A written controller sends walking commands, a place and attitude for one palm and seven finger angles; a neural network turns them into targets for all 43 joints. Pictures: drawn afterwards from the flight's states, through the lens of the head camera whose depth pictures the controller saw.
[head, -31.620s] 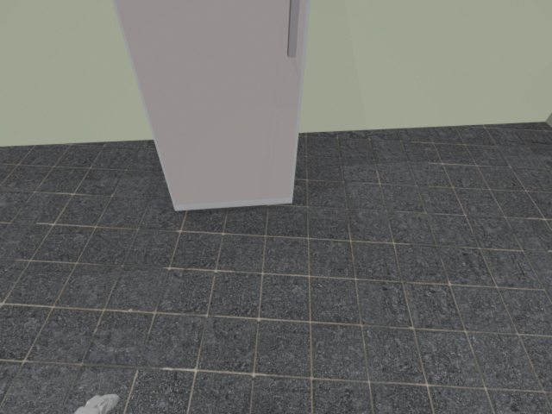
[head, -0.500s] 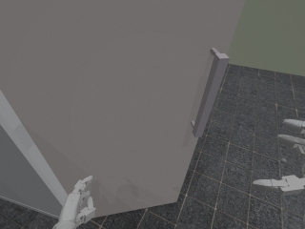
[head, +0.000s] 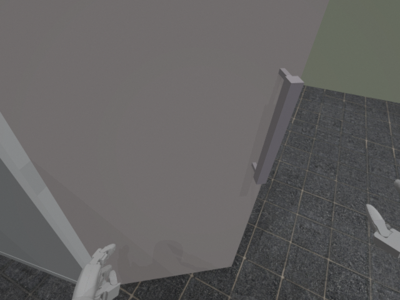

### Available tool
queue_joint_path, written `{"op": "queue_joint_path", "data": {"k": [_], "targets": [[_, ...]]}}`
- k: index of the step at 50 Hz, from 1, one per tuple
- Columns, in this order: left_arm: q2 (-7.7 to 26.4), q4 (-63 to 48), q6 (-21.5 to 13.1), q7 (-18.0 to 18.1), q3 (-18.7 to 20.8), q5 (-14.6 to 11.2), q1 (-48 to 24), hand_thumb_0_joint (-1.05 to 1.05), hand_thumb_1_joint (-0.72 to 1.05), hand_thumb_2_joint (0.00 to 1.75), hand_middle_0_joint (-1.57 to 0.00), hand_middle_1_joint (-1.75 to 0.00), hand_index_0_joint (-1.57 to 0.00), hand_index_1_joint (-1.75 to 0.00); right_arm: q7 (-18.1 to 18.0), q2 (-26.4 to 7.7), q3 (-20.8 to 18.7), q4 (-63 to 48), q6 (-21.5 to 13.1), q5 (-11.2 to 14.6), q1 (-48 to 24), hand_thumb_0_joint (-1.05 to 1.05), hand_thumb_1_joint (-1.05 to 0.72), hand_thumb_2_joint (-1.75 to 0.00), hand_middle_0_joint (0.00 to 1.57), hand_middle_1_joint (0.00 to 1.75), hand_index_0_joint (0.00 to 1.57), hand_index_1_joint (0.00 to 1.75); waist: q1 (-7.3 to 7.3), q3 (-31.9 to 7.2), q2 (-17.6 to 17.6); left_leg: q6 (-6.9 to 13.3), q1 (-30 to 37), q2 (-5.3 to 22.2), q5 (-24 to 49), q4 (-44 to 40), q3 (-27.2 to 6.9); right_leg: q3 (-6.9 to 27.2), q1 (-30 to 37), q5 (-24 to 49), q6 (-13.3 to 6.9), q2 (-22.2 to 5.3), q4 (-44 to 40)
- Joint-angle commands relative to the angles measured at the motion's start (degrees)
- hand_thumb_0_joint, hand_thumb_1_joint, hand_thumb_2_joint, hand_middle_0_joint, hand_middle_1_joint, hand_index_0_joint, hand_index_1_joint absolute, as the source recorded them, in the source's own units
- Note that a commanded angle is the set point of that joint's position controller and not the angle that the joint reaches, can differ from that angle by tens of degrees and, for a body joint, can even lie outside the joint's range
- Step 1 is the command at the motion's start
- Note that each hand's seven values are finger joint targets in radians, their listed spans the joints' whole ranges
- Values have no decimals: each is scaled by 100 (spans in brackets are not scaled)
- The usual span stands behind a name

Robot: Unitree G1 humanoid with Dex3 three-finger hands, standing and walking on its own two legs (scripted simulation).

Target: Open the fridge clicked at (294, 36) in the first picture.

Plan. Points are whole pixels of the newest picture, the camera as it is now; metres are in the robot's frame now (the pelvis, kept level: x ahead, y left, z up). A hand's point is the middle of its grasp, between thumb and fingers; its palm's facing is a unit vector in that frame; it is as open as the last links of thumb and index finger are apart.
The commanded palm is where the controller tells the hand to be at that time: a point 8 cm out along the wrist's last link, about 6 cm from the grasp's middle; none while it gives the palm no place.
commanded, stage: draw the hand back to the body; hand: right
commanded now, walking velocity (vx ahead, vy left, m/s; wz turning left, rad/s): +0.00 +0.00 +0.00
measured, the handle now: (270, 133) +0.41 -0.15 +0.15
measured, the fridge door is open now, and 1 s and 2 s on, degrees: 63 63 63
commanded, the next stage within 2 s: step back with the hand held close in 0.44 s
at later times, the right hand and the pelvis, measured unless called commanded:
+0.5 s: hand (392, 230) +0.18 -0.27 +0.17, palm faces +0.51 +0.78 -0.38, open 7.5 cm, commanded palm +0.13 -0.30 +0.18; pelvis +0.00 +0.00 +0.00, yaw +0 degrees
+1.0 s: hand out of the picture +0.15 -0.28 +0.16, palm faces +0.38 +0.76 -0.52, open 7.4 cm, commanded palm +0.10 -0.31 +0.18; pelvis -0.05 -0.01 +0.00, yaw +1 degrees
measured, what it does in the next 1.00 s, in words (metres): shifts its weight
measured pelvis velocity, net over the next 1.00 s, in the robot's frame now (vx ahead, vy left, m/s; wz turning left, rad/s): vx -0.05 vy -0.01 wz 0.02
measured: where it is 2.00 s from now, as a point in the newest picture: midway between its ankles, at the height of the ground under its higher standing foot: outside the picture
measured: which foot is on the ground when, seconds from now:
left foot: down 0.00-1.00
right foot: down 0.00-1.00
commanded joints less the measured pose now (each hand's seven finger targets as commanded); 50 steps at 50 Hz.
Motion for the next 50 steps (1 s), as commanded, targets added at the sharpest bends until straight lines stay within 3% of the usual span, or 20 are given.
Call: {"op": "queue_joint_path", "data": {"k": [1,3,10,12,16,23,26,27,28,29,30,32,34,36,39,41,44,45,49,50], "targets": [[628,-956,-323,65,222,7,-784,0,90,90,-20,-30,-20,-30,-113,-1156,-798,-1406,-367,12,-585,0,-83,-87,20,34,20,34,-44,-371,-286,235,-143,72,1087,-440,62,143,220,1229,-73,-167,-432],[618,-952,-324,76,219,12,-786,0,90,90,-20,-30,-20,-30,-119,-1124,-776,-1421,-355,16,-562,0,-90,-90,20,30,20,30,-22,-337,-281,226,-181,63,1030,-473,68,123,262,1161,-74,-156,-439],[647,-907,-288,129,216,15,-796,0,90,90,-20,-30,-20,-30,-135,-998,-609,-1163,-290,9,-741,0,-90,-90,20,30,20,30,29,-74,-65,212,-303,58,755,-610,63,143,249,877,-117,-147,-498],[641,-913,-324,124,215,33,-808,0,90,90,-20,-30,-20,-30,-153,-1083,-660,-1372,-327,-19,-860,0,-90,-90,20,30,20,30,2,-265,-253,224,-222,59,810,-550,57,163,343,954,-97,-136,-515],[629,-934,-336,103,204,59,-791,0,90,90,-20,-30,-20,-30,-162,-1135,-734,-1440,-313,-7,-682,0,-90,-90,20,30,20,30,-57,-436,-156,232,-32,68,1112,-493,81,181,344,1263,-87,-137,-510],[595,-918,-299,92,198,35,-833,0,90,90,-20,-30,-20,-30,-122,-1062,-711,-1282,-300,5,-641,0,-90,-90,20,30,20,30,-26,-94,-123,221,-191,56,961,-595,69,126,271,1074,-86,-153,-532],[618,-928,-286,88,220,39,-814,0,90,90,-20,-30,-20,-30,-117,-1108,-759,-1327,-311,8,-593,0,-90,-90,20,30,20,30,-48,-271,-6,219,-96,67,1043,-580,68,141,318,1171,-94,-168,-533],[609,-916,-284,92,214,34,-831,0,90,90,-20,-30,-20,-30,-111,-1074,-733,-1296,-310,4,-583,0,-90,-90,20,30,20,30,-47,-232,-128,220,-128,56,1017,-590,56,116,329,1161,-92,-156,-535],[591,-937,-306,76,186,40,-851,0,90,90,-20,-30,-20,-30,-69,-723,-258,-1407,-312,-33,-861,0,-90,-90,20,30,20,30,32,-185,-215,206,-214,72,935,-593,59,115,362,1067,-97,-140,-542],[578,-1255,-175,69,19,-70,-857,0,90,90,-20,-30,-20,-30,-192,-1649,-1213,-1715,-610,-82,-1951,0,-90,-90,20,30,20,30,164,426,-420,201,-641,306,1209,-865,-418,190,-87,594,-170,-225,-437],[531,-925,-101,76,62,-8,-793,0,90,90,-20,-30,-20,-30,-138,-1258,-899,-1375,-689,-89,-1430,0,-90,-90,20,30,20,30,251,351,155,225,-727,426,1485,-936,-532,233,-141,546,-194,-227,-235],[594,-997,62,35,135,38,-697,0,90,90,-20,-30,-20,-30,-84,-934,-636,-1064,-605,-142,-523,0,-90,-90,20,30,20,30,274,67,714,219,-754,556,2038,-838,-589,198,4,873,-198,-224,-16],[636,-1147,177,47,193,38,-751,0,90,90,-20,-30,-20,-30,-93,-1009,-712,-1357,-649,-165,-284,0,-90,-90,20,30,20,30,235,-364,495,204,-575,611,2386,-609,-503,173,94,1377,-191,-288,-30],[641,-1282,286,48,210,29,-730,0,90,90,-20,-30,-20,-30,-129,-1036,-807,-1516,-687,-139,128,0,-90,-90,20,30,20,30,219,-701,163,150,-459,521,2223,-383,-407,193,67,1714,-190,-388,-174],[644,-1440,383,75,241,7,-780,0,90,90,-20,-30,-20,-30,-200,-1337,-1145,-1949,-766,-131,455,0,-90,-90,20,30,20,30,170,-1016,-175,105,-318,374,2029,-150,-294,321,-6,2042,-214,-486,-291],[597,-1521,412,90,236,-2,-766,0,90,90,-20,-30,-20,-30,-224,-1362,-1239,-2124,-821,-106,607,0,-90,-90,20,30,20,30,177,-1112,-148,72,-246,281,1995,8,-255,378,-192,2047,-228,-545,-345],[639,-1573,395,129,274,-16,-747,0,90,90,-20,-30,-20,-30,-260,-1508,-1402,-2291,-884,-105,653,0,-90,-90,20,30,20,30,178,-1068,-240,57,-163,201,1887,146,-256,498,-541,1760,-259,-596,-435],[607,-1562,380,134,262,-27,-699,0,90,90,-20,-30,-20,-30,-261,-1404,-1336,-2204,-894,-94,704,0,-90,-90,20,30,20,30,205,-1000,-194,46,-204,174,1784,185,-251,518,-641,1608,-261,-613,-484],[730,-1533,242,160,310,-32,-631,0,90,90,-20,-30,-20,-30,-270,-1244,-1241,-2027,-940,-148,573,0,-90,-90,20,30,20,30,244,-719,-536,18,-92,30,1173,399,-237,662,-1375,208,-363,-716,-809],[726,-1515,210,164,300,-44,-588,0,90,90,-20,-30,-20,-30,-273,-1197,-1205,-1945,-957,-167,533,0,-90,-90,20,30,20,30,273,-605,-425,5,-67,17,1058,447,-233,704,-1597,-187,-394,-748,-881]]}}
